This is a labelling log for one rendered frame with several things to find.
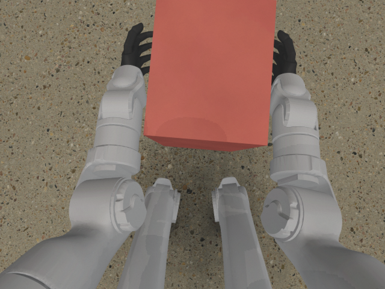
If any robot right thigh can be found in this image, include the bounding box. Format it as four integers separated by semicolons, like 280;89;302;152
211;183;272;289

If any left robot shin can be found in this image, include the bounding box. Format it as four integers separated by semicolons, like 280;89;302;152
144;178;173;200

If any left robot hand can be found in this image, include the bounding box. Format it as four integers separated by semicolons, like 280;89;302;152
121;23;153;76

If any carton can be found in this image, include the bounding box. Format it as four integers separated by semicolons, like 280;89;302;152
143;0;277;152

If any robot left upper arm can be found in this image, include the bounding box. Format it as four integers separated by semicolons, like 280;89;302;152
0;177;147;289

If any robot left forearm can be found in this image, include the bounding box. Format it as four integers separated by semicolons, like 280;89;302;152
69;65;147;217

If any robot right upper arm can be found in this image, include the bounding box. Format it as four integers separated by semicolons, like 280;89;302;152
260;184;385;289

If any robot right forearm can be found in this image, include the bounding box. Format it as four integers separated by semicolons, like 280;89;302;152
269;73;337;202

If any right robot hand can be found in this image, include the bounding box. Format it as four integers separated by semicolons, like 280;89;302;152
271;30;297;86

